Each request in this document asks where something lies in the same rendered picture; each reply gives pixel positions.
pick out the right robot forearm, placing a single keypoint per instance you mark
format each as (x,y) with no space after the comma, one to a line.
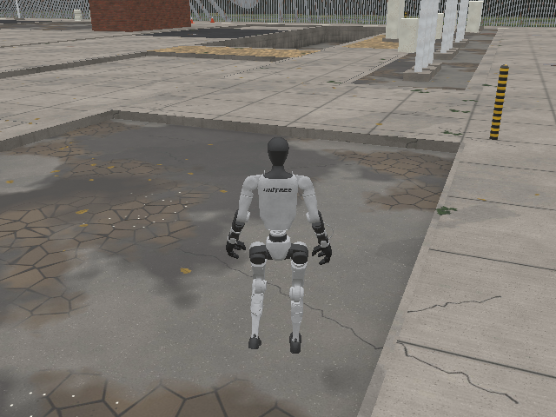
(320,232)

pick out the robot left hand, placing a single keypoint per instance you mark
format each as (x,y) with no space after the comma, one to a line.
(238,246)

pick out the robot right hand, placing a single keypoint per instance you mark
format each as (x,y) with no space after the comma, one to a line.
(327,251)

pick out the right robot foot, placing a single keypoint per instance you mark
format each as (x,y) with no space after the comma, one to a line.
(295,347)

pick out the left robot forearm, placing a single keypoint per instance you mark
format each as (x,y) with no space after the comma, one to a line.
(235,230)

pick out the robot foot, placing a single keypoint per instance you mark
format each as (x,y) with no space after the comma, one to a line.
(295,347)
(254,343)

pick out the right robot upper arm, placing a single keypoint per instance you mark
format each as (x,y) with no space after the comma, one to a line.
(309,197)

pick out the left robot foot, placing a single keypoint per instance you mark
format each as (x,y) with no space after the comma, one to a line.
(254,343)

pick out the left robot upper arm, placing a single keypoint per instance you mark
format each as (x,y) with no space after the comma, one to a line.
(250,183)

